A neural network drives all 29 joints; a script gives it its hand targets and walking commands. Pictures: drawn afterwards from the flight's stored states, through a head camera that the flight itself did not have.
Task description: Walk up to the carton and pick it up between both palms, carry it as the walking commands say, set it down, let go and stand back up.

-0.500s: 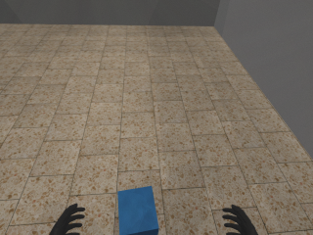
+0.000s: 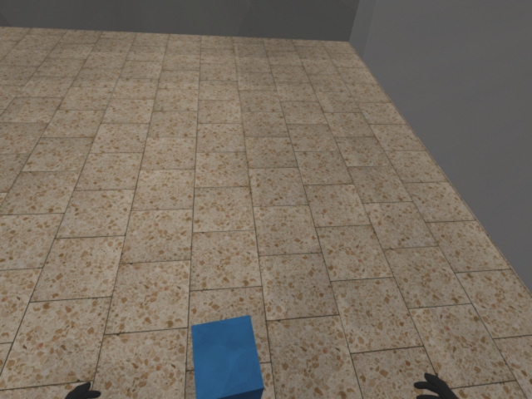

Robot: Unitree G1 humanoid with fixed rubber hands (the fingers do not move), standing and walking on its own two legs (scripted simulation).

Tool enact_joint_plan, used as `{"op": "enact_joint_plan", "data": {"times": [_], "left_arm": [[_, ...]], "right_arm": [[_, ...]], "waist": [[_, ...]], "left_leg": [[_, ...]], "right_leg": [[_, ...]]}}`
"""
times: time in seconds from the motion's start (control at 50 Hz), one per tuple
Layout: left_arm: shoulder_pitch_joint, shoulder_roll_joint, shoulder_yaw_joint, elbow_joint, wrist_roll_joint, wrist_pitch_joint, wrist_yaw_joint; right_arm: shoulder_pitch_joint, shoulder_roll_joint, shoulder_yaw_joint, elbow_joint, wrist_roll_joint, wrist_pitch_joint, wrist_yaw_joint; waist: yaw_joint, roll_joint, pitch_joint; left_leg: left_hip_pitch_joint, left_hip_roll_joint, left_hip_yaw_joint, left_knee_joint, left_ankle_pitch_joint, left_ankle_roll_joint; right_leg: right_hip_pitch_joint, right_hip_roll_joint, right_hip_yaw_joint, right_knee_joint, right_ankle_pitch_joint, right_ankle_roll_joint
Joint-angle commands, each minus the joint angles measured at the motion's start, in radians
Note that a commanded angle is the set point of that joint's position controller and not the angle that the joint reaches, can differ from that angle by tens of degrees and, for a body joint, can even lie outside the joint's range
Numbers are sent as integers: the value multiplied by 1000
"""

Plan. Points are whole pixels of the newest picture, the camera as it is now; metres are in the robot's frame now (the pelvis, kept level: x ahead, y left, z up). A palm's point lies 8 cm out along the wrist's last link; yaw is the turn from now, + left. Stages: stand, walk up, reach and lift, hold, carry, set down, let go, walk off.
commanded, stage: stand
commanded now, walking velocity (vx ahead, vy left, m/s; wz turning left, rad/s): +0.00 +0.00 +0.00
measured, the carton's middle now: (225, 362) +0.40 +0.06 -0.69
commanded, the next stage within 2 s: none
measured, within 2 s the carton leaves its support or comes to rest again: neither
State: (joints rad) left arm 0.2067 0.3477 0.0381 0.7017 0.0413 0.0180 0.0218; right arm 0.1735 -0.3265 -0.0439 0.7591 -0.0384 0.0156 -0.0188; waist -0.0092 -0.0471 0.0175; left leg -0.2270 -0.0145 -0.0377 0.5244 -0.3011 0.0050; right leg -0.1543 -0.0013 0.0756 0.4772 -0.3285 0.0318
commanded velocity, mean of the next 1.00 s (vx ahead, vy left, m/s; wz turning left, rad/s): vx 0.00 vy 0.00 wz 0.00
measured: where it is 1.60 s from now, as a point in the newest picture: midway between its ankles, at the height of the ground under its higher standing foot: outside the picture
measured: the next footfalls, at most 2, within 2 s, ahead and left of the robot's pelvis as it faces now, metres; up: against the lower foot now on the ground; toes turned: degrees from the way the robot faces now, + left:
none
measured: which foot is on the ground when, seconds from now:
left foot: down 0.00-1.00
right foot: down 0.00-1.00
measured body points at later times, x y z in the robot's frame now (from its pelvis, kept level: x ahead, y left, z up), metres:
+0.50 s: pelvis +0.00 +0.00 +0.00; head +0.00 +0.01 +0.45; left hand +0.12 +0.30 -0.11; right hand +0.12 -0.30 -0.09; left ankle -0.01 +0.12 -0.74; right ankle -0.05 -0.14 -0.74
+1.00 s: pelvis -0.02 +0.00 +0.01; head -0.02 +0.01 +0.46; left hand +0.08 +0.31 -0.11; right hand +0.09 -0.31 -0.10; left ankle -0.01 +0.12 -0.74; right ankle -0.05 -0.15 -0.74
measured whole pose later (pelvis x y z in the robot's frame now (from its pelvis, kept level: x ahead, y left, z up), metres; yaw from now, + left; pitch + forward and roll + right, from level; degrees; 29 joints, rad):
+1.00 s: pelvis -0.02 +0.00 +0.01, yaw +0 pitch -2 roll +0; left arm 0.16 0.39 0.01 0.95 0.03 0.00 0.02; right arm 0.12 -0.37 -0.01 0.99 -0.02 0.00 -0.01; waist 0.00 -0.03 0.03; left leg -0.16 -0.01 -0.04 0.41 -0.22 0.00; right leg -0.09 -0.01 0.06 0.37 -0.25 0.03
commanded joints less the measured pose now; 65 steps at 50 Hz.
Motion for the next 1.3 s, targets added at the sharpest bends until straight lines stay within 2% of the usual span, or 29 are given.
{"op": "enact_joint_plan", "data": {"times": [0.0,0.24,0.7,1.28], "left_arm": [[-20,127,28,-46,-3,-17,7],[-42,145,21,25,-7,-22,10],[-58,182,7,152,-11,-31,4],[-86,211,-6,244,-16,-34,-2]], "right_arm": [[-24,-159,-31,-42,2,-13,-6],[-52,-175,-18,24,6,-16,-6],[-78,-208,-2,142,13,-22,2],[-95,-231,7,220,21,-26,6]], "waist": [[1,65,-83],[2,41,-64],[5,45,-23],[8,49,-20]], "left_leg": [[79,79,-58,-64,400,7],[94,83,-64,-90,380,13],[93,99,-83,-162,259,17],[94,108,-100,-185,251,15]], "right_leg": [[8,-45,16,-38,328,-20],[25,-63,24,-71,332,-26],[28,-84,42,-143,244,-31],[35,-96,37,-170,227,-37]]}}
